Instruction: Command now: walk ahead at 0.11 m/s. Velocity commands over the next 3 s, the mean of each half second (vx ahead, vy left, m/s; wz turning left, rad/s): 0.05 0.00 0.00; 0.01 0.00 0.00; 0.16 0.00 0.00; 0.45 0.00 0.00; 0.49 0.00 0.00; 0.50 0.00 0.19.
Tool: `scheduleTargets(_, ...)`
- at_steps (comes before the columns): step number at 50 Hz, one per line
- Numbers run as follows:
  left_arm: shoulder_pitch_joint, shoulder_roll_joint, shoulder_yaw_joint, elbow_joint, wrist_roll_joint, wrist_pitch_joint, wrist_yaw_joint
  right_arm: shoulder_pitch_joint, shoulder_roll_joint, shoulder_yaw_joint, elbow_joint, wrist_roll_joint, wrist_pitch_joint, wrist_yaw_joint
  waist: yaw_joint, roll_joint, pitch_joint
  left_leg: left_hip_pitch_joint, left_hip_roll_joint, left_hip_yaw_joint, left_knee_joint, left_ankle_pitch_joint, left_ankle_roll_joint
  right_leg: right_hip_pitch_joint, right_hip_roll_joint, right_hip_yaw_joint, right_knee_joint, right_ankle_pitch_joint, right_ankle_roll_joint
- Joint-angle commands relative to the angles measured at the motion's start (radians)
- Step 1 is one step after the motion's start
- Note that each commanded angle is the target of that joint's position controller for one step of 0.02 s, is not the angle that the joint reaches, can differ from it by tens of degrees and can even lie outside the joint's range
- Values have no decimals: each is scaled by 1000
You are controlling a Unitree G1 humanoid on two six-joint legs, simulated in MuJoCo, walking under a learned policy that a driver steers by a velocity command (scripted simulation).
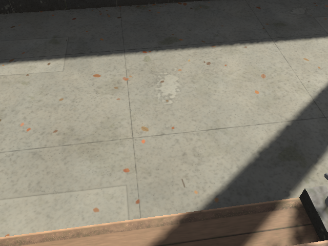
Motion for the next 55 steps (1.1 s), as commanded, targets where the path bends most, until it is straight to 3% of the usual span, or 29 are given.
scheduleTargets(1, 262, 41, 27, 80, 16, 20, -14, -100, -138, -14, -79, 13, -44, -9, 101, 33, 18, -320, 199, -115, -115, 538, 82, 371, -20, -27, -396, 318, 38)
scheduleTargets(3, 289, 83, 52, 86, 11, 25, -4, -126, -167, -16, -85, 17, -27, 23, 126, 99, -13, -347, 227, -177, -59, 514, 77, 492, 8, -21, -371, 262, 47)
scheduleTargets(4, 284, 97, 60, 85, -5, 22, 7, -137, -157, -14, -93, 26, -21, 38, 123, 65, -14, -281, 253, -211, -47, 500, 79, 496, 8, -13, -471, 198, 58)
scheduleTargets(5, 249, 92, 60, 81, -21, 16, 18, -149, -134, -7, -88, 46, -13, 56, 121, 32, -14, -225, 260, -248, -30, 458, 72, 524, -5, -7, -592, 214, 53)
scheduleTargets(6, 190, 81, 52, 74, -37, 13, 26, -114, -111, -6, -72, 84, 0, 72, 93, -23, -15, -150, 238, -270, -39, 316, 43, 534, -15, -13, -748, 250, 38)
scheduleTargets(7, 82, 107, 46, 58, -42, 14, 28, 1, -126, -29, -56, 91, 16, 64, -17, -71, -17, -76, 185, -245, -89, 88, 13, 514, -6, -17, -823, 206, -7)
scheduleTargets(8, 30, 117, 48, 48, -29, 19, 27, 28, -153, -45, -45, 86, 31, 53, -50, -65, -6, -51, 153, -228, -121, -148, 11, 509, 13, -40, -868, 70, -27)
scheduleTargets(9, -21, 124, 53, 44, -24, 24, 23, 20, -155, -54, -52, 65, 35, 40, -77, -59, 25, -47, 135, -202, -155, -301, 2, 464, 35, -59, -887, -81, -35)
scheduleTargets(10, -38, 82, 48, 48, -30, 25, 13, -34, -155, -60, -65, 43, 27, 31, -69, -67, 94, -23, 106, -124, -152, -351, -9, 348, 36, -28, -931, -156, -44)
scheduleTargets(11, -34, 79, 52, 58, -42, 20, 6, -59, -126, -60, -55, 43, 23, 27, -56, -54, 105, -5, 85, -96, -131, -319, -13, 350, 32, -27, -956, -121, -43)
scheduleTargets(12, -22, 90, 58, 63, -47, 18, 2, -52, -103, -58, -44, 52, 17, 28, -52, -39, 103, 23, 73, -87, -135, -208, -8, 354, 35, -38, -949, -56, -54)
scheduleTargets(13, -19, 105, 65, 65, -40, 17, 0, -45, -85, -55, -34, 61, 15, 29, -43, -47, 74, 62, 64, -76, -119, -73, 1, 375, 42, -52, -948, 24, -60)
scheduleTargets(15, 0, 83, 61, 78, -35, 13, -2, -57, -87, -64, -34, 59, 17, 27, -36, -40, 14, 154, 45, -45, -82, 186, -4, 392, 43, -73, -928, 158, -66)
scheduleTargets(18, 3, 101, 68, 88, -39, 19, 0, -68, -98, -75, -34, 53, 20, 23, -23, -35, -16, 189, 42, -37, -64, 305, -24, 406, 42, -87, -907, 228, -64)
scheduleTargets(31, -39, 103, 83, 140, -29, 30, 14, -60, -77, -91, 14, 43, 18, 25, -11, -20, 22, 128, 51, -51, -63, 229, -26, 448, 54, -105, -910, 150, -66)
scheduleTargets(55, 26, 44, 66, 211, -23, 27, 23, 35, -16, -91, 89, 37, 21, 21, -19, 0, 72, 84, 65, -60, -47, 127, -17, 445, 75, -115, -918, 88, -78)
Next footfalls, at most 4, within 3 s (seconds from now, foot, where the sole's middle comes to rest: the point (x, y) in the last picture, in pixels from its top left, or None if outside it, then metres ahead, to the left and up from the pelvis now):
0.10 right None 0.09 -0.15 -0.77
1.88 left None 0.39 0.06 -0.94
2.36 right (209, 236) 0.71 -0.20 -1.11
2.94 left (164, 185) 1.11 0.04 -1.28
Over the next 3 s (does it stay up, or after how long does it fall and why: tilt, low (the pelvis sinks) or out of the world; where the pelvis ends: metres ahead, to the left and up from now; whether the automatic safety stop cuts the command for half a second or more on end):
stays up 0.98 -0.07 -0.51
